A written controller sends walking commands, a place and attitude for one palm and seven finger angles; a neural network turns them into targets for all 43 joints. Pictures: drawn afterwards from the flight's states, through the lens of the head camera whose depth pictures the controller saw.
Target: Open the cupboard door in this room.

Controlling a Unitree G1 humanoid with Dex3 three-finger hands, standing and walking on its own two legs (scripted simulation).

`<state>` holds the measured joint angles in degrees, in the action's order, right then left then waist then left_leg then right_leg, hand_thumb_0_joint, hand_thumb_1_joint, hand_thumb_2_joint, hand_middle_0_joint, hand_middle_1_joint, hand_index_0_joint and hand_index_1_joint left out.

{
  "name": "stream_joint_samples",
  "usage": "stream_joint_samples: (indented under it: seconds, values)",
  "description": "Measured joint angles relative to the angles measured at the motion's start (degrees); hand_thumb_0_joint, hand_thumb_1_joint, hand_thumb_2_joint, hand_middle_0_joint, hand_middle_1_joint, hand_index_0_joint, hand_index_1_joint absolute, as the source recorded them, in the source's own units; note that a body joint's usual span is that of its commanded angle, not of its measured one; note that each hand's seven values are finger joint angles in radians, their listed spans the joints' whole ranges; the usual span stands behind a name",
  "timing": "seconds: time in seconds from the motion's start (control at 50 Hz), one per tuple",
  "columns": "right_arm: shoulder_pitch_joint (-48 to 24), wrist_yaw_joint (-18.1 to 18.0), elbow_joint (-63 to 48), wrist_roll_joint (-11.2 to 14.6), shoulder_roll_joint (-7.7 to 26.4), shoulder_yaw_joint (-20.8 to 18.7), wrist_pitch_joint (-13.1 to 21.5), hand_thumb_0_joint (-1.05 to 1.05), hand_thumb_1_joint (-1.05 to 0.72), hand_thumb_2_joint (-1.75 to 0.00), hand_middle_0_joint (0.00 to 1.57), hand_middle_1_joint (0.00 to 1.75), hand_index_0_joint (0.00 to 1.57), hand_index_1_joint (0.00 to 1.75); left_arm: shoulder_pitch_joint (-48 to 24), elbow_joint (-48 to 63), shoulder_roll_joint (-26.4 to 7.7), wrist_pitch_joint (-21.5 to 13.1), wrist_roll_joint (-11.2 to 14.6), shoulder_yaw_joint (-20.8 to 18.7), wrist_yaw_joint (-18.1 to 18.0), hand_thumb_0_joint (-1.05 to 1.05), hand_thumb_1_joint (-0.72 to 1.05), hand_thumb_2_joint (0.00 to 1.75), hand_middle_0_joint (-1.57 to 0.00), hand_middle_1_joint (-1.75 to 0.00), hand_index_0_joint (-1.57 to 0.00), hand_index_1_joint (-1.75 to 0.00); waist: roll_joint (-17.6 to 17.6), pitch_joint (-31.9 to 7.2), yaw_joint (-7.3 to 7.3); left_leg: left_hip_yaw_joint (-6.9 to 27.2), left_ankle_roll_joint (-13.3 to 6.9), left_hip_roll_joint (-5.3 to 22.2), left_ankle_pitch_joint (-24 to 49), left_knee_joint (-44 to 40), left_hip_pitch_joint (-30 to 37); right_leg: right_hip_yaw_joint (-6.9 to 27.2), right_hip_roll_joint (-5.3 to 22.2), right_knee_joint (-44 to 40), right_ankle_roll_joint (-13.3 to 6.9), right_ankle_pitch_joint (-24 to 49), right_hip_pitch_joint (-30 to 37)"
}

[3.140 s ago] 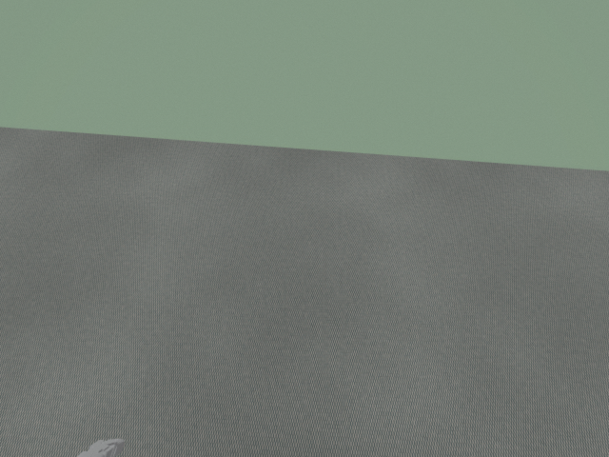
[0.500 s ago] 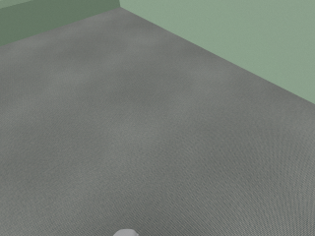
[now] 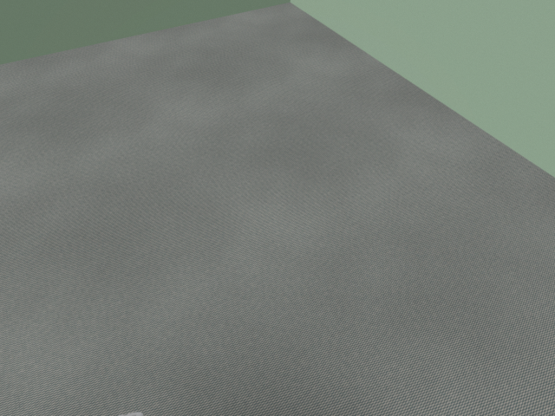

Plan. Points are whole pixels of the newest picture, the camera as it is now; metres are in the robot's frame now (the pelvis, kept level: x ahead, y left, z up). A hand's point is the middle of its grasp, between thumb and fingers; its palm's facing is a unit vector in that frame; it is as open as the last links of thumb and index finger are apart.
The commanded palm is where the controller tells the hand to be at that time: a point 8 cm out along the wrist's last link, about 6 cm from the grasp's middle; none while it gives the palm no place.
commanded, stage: turn or walk to find it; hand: left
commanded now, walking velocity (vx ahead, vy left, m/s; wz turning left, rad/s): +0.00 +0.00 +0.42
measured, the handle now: out of the picture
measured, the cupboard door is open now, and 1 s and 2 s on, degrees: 0 0 0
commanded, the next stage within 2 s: none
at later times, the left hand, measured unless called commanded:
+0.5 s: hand out of the picture -0.06 +0.22 -0.19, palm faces +0.29 -0.93 -0.23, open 7.4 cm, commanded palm none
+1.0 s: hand out of the picture -0.04 +0.20 -0.14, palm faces +0.44 -0.86 -0.27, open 7.4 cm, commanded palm none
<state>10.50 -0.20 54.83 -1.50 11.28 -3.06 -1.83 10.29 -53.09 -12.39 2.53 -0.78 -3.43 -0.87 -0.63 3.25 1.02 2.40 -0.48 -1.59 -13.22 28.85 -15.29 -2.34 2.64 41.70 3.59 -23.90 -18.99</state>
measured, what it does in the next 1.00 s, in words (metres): steps on the spot, turning left: right foot, then left foot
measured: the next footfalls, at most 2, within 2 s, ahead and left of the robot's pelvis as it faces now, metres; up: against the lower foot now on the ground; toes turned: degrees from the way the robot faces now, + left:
right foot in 0.04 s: +0.04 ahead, -0.12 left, +0.00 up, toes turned -2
left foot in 0.46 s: -0.03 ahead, +0.13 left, +0.00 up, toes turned +19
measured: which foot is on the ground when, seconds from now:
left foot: down 0.00-0.04, up 0.06-0.44, down 0.46-0.92, up 0.94-1.00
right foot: up 0.00-0.02, down 0.04-0.46, up 0.48-0.90, down 0.92-1.00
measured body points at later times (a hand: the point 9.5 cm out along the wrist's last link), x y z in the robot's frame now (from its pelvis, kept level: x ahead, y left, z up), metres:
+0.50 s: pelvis -0.03 +0.01 -0.01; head -0.01 +0.04 +0.44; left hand -0.07 +0.27 -0.17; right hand +0.11 -0.22 -0.14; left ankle -0.06 +0.11 -0.74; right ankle +0.00 -0.12 -0.73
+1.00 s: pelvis -0.05 -0.02 +0.00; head -0.02 -0.04 +0.45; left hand -0.06 +0.25 -0.12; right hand +0.10 -0.23 -0.16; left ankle -0.09 +0.10 -0.70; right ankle +0.00 -0.11 -0.74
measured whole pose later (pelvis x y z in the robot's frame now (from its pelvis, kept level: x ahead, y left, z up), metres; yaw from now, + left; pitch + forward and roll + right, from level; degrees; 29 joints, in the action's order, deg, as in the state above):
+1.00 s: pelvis -0.05 -0.02 +0.00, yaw +27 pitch -1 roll +1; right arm 13.5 0.3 55.8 -1.2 13.3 -4.9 -3.8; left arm 9.6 -51.4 -9.8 0.8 -1.3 -2.1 -1.2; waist -2.9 2.7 1.8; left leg 3.5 0.8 -3.4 -24.4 49.1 -24.1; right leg -5.1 2.5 31.6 -1.0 -16.9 -13.9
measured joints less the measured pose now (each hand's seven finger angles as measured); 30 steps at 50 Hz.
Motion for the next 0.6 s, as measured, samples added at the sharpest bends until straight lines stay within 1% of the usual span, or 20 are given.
stream_joint_samples:
  seconds: [0.02, 0.04, 0.06, 0.08, 0.1, 0.12, 0.16, 0.18, 0.22, 0.28, 0.34, 0.4, 0.42, 0.46, 0.48, 0.5, 0.52, 0.54, 0.58, 0.6]
  values:
    - [0.24, 0.07, -0.04, 0.07, 0.26, -0.17, -0.18, 0.0, -0.91, -0.89, 0.21, 0.3, 0.21, 0.3, -0.14, 0.42, 0.28, -0.36, 0.03, 0.15, -0.02, 0.0, 0.91, 0.9, -0.2, -0.3, -0.2, -0.3, -0.35, -0.14, 0.08, 0.5, 0.34, -0.23, -0.2, 0.86, -0.66, -0.25, -0.27, -3.83, -0.1, 2.37, 1.66]
    - [0.58, 0.17, -0.14, 0.23, 0.51, -0.38, -0.34, 0.0, -0.91, -0.89, 0.21, 0.3, 0.21, 0.3, -0.09, 0.91, 0.47, -0.85, -0.04, 0.32, -0.05, 0.0, 0.91, 0.9, -0.2, -0.3, -0.2, -0.3, -0.53, -0.39, 0.05, 0.93, 0.75, -0.58, -0.66, 2.26, -1.63, -0.49, -0.32, -8.18, -0.62, 5.2, 3.46]
    - [0.65, 0.25, -0.08, 0.45, 1.04, -0.72, -0.55, 0.0, -0.91, -0.89, 0.21, 0.3, 0.21, 0.3, -0.25, 1.03, 1.07, -1.37, -0.34, 0.45, -0.2, 0.0, 0.91, 0.9, -0.2, -0.3, -0.2, -0.3, -1.56, -0.21, 0.04, 1.48, 0.85, -0.34, -2.31, 4.79, -2.86, -1.23, -0.75, -8.84, -2.21, 6.6, 3.68]
    - [0.81, 0.29, -0.05, 0.47, 1.44, -1.09, -0.95, 0.0, -0.91, -0.89, 0.21, 0.3, 0.21, 0.3, -0.25, 1.27, 1.56, -1.65, -0.53, 0.74, -0.24, 0.0, 0.91, 0.9, -0.2, -0.3, -0.2, -0.3, -2.2, -0.07, 0.2, 1.62, 1.08, -0.45, -6.47, 9.16, -4.57, -2.08, -0.7, -8.33, -3.51, 6.74, 3.62]
    - [1.02, 0.35, 0.08, 0.37, 1.74, -1.4, -1.42, 0.0, -0.91, -0.89, 0.21, 0.3, 0.21, 0.3, -0.06, 1.55, 1.93, -1.8, -0.64, 0.94, -0.25, 0.0, 0.9, 0.9, -0.2, -0.3, -0.2, -0.3, -2.3, -0.07, 0.22, 1.4, 1.25, -0.8, -9.91, 14.75, -6.53, -2.81, -0.28, -8.14, -4.38, 6.56, 3.74]
    - [1.17, 0.5, 0.33, 0.29, 2.04, -1.67, -1.84, 0.0, -0.91, -0.89, 0.21, 0.3, 0.21, 0.3, 0.24, 1.76, 2.26, -1.87, -0.68, 1.07, -0.27, 0.0, 0.9, 0.9, -0.2, -0.3, -0.2, -0.3, -2.29, -0.06, 0.11, 1.01, 1.42, -0.95, -11.39, 20.63, -8.4, -3.41, 0.11, -8.54, -4.86, 6.55, 4.15]
    - [1.29, 0.91, 0.86, 0.14, 2.66, -2.09, -2.31, 0.0, -0.91, -0.89, 0.21, 0.3, 0.2, 0.3, 0.94, 1.8, 2.76, -1.86, -0.72, 1.31, -0.3, 0.0, 0.9, 0.9, -0.2, -0.3, -0.2, -0.3, -2.34, 0.04, 0.0, 0.07, 1.99, -0.34, -10.44, 30.24, -11.2, -4.47, 0.58, -10.17, -5.12, 7.17, 5.24]
    - [1.36, 1.08, 1.04, 0.11, 2.9, -2.24, -2.4, 0.0, -0.91, -0.89, 0.2, 0.3, 0.2, 0.3, 1.27, 1.64, 2.91, -1.82, -0.76, 1.39, -0.34, 0.0, 0.9, 0.9, -0.2, -0.3, -0.2, -0.3, -2.3, 0.1, 0.05, -0.36, 2.34, 0.21, -9.49, 33.22, -11.99, -4.98, 0.78, -10.94, -5.13, 7.57, 5.69]
    - [1.57, 1.26, 1.33, 0.08, 3.15, -2.37, -2.49, 0.0, -0.91, -0.89, 0.2, 0.3, 0.2, 0.3, 1.86, 1.22, 3.08, -1.77, -0.85, 1.48, -0.43, 0.0, 0.9, 0.9, -0.2, -0.3, -0.2, -0.3, -1.97, 0.23, 0.18, -1.04, 3.09, 1.37, -8.29, 35.75, -12.39, -6.01, 1.24, -12.1, -5.09, 8.2, 6.34]
    - [1.74, 1.29, 1.88, 0.14, 3.17, -2.26, -2.71, 0.0, -0.91, -0.89, 0.2, 0.3, 0.2, 0.3, 2.63, 0.55, 3.01, -1.83, -1.01, 1.53, -0.47, 0.0, 0.9, 0.9, -0.2, -0.3, -0.2, -0.3, -1.06, 0.51, 0.0, -1.88, 3.88, 2.75, -9.22, 33.07, -10.75, -7.43, 2.09, -12.89, -4.94, 8.6, 6.75]
    - [1.33, 1.2, 2.37, 0.35, 2.91, -1.88, -2.83, 0.0, -0.91, -0.9, 0.2, 0.3, 0.2, 0.3, 3.25, -0.11, 2.53, -1.86, -1.24, 1.41, -0.33, 0.0, 0.9, 0.9, -0.2, -0.3, -0.2, -0.3, 0.05, 0.99, -0.63, -3.18, 4.08, 3.58, -11.57, 26.11, -7.78, -8.74, 3.17, -12.51, -4.52, 8.51, 6.48]
    - [0.35, 1.06, 2.3, 0.72, 2.42, -1.3, -2.43, 0.0, -0.91, -0.9, 0.2, 0.3, 0.2, 0.3, 3.82, -0.88, 1.56, -1.76, -1.38, 1.01, -0.22, 0.0, 0.9, 0.9, -0.2, -0.3, -0.2, -0.3, 1.3, 1.5, -1.48, -4.8, 3.66, 3.68, -12.64, 17.69, -4.26, -9.87, 4.39, -10.91, -3.74, 7.97, 5.55]
    - [0.03, 1.0, 2.07, 0.8, 2.22, -1.1, -2.13, 0.0, -0.91, -0.9, 0.2, 0.3, 0.2, 0.3, 4.01, -1.2, 1.12, -1.64, -1.36, 0.83, -0.2, 0.0, 0.9, 0.9, -0.2, -0.3, -0.2, -0.3, 1.71, 1.59, -1.6, -5.43, 3.47, 3.59, -11.67, 14.3, -2.88, -10.32, 4.86, -10.01, -3.35, 7.61, 5.12]
    - [-0.22, 1.03, 1.26, 0.83, 2.14, -0.7, -1.22, 0.0, -0.91, -0.9, 0.2, 0.3, 0.2, 0.3, 4.65, -1.71, 0.28, -1.17, -1.02, 0.42, -0.13, 0.0, 0.9, 0.9, -0.2, -0.3, -0.2, -0.3, 1.95, 1.3, -1.52, -6.36, 2.74, 3.62, -5.84, 5.46, 0.61, -11.43, 5.65, -7.04, -2.32, 6.27, 3.8]
    - [-0.56, 1.0, 1.06, 0.69, 1.71, -0.67, -0.7, 0.0, -0.91, -0.9, 0.2, 0.3, 0.2, 0.3, 4.71, -2.01, -0.44, -0.73, -0.77, 0.1, -0.06, 0.0, 0.9, 0.9, -0.2, -0.3, -0.2, -0.3, 2.91, 1.36, -1.54, -6.54, 1.72, 2.92, -4.49, 4.83, 0.5, -10.82, 6.48, -4.3, -1.78, 5.01, 2.47]
    - [-0.93, 1.01, 0.8, 0.57, 1.16, -0.48, -0.38, 0.0, -0.91, -0.9, 0.2, 0.3, 0.2, 0.3, 4.66, -2.3, -1.17, -0.08, -0.7, -0.22, -0.11, 0.0, 0.9, 0.9, -0.2, -0.3, -0.2, -0.3, 3.92, 1.56, -1.86, -6.76, 0.49, 2.27, -4.81, 5.84, 0.03, -8.81, 6.54, -0.28, -1.3, 0.82, 0.77]
    - [-1.12, 0.9, 0.55, 0.46, 0.71, -0.26, -0.02, 0.0, -0.91, -0.9, 0.2, 0.3, 0.2, 0.3, 4.59, -2.69, -1.67, 0.66, -0.73, -0.44, -0.28, 0.0, 0.9, 0.9, -0.2, -0.3, -0.2, -0.3, 4.33, 1.53, -2.06, -6.8, -0.51, 2.02, -5.32, 6.29, -0.18, -6.64, 5.84, 4.35, -0.95, -2.71, -1.11]
    - [-1.14, 0.63, 0.31, 0.38, 0.33, -0.06, 0.28, 0.0, -0.91, -0.89, 0.2, 0.3, 0.2, 0.3, 4.38, -3.15, -1.99, 1.29, -0.73, -0.65, -0.36, 0.0, 0.9, 0.9, -0.2, -0.3, -0.2, -0.3, 4.33, 1.37, -2.01, -6.55, -1.17, 1.9, -5.43, 5.97, -0.13, -4.87, 4.97, 8.89, -0.76, -4.2, -2.84]
    - [-1.04, 0.08, 0.06, 0.3, -0.24, 0.33, 0.58, 0.0, -0.91, -0.89, 0.2, 0.3, 0.2, 0.3, 3.75, -3.72, -2.39, 1.74, -0.69, -0.96, -0.16, 0.01, 0.9, 0.9, -0.2, -0.3, -0.2, -0.3, 3.99, 1.07, -1.82, -5.71, -1.77, 1.58, -4.34, 3.84, 0.48, -2.58, 3.69, 15.62, -0.45, -2.99, -5.48]
    - [-0.97, -0.09, 0.06, 0.32, -0.47, 0.51, 0.69, 0.0, -0.91, -0.89, 0.2, 0.3, 0.2, 0.3, 3.47, -3.74, -2.5, 1.63, -0.68, -1.02, -0.01, 0.01, 0.91, 0.9, -0.2, -0.3, -0.2, -0.3, 3.78, 0.91, -1.77, -5.28, -1.79, 1.39, -3.42, 2.5, 0.86, -1.9, 3.33, 17.53, -0.23, -1.89, -6.32]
